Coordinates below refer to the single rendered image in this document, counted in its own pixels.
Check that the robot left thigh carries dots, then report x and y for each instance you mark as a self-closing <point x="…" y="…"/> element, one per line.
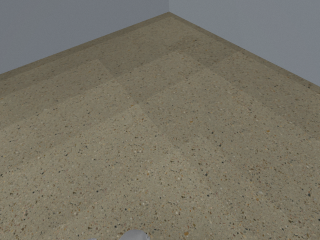
<point x="135" y="234"/>

